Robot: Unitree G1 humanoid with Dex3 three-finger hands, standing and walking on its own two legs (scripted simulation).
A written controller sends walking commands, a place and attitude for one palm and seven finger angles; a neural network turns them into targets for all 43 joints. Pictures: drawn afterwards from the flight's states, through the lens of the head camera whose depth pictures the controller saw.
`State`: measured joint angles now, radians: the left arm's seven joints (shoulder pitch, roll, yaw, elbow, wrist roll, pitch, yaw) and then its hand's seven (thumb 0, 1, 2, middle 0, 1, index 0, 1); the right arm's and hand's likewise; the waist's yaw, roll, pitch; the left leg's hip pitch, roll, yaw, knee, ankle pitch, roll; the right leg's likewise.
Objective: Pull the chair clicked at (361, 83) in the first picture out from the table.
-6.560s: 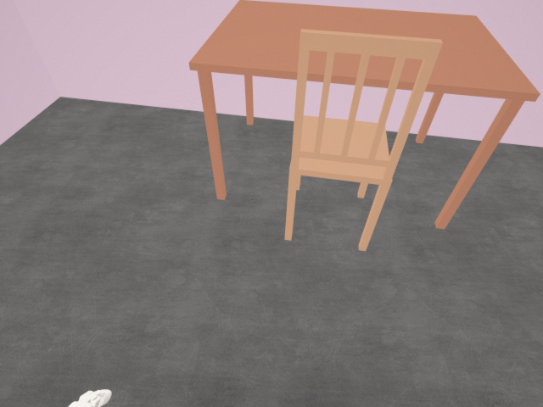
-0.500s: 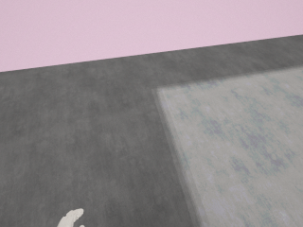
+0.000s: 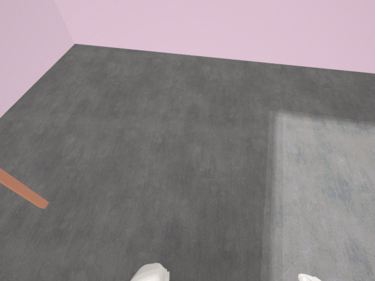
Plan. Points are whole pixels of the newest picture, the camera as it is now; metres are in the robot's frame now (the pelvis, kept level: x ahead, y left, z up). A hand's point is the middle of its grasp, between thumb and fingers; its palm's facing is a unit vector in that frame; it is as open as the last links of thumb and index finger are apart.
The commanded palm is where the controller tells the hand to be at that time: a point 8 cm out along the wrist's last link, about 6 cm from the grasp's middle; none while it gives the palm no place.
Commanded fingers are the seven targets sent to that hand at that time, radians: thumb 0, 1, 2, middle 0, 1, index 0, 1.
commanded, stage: turn to face it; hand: left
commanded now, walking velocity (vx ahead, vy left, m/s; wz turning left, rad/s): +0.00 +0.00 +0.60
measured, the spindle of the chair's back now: out of the picture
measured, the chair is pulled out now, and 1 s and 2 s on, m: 0.00 0.00 0.00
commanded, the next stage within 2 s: none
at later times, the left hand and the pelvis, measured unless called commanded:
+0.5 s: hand out of the picture +0.06 +0.27 -0.15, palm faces +0.30 -0.92 -0.25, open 7.4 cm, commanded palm none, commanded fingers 0.00 0.90 0.90 -0.20 -0.30 -0.20 -0.30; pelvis +0.00 +0.03 +0.00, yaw +17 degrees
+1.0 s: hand out of the picture -0.06 +0.19 -0.16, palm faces +0.58 -0.77 -0.26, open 7.4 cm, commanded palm none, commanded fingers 0.00 0.90 0.90 -0.20 -0.30 -0.20 -0.30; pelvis +0.00 -0.01 +0.00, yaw +36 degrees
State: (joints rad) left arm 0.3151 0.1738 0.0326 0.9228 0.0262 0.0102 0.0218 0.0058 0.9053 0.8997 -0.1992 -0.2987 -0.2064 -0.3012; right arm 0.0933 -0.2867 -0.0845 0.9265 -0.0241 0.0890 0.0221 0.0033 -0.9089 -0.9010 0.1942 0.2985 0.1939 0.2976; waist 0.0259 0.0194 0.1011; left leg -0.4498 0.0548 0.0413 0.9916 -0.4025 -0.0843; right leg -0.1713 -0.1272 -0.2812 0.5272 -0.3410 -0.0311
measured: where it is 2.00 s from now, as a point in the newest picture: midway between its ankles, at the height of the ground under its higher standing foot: outside the picture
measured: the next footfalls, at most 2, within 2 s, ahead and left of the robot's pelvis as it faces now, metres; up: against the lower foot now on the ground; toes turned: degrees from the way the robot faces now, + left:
left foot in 0.12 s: +0.03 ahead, +0.14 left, +0.00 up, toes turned +12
right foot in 0.62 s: +0.09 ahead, -0.09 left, +0.00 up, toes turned +20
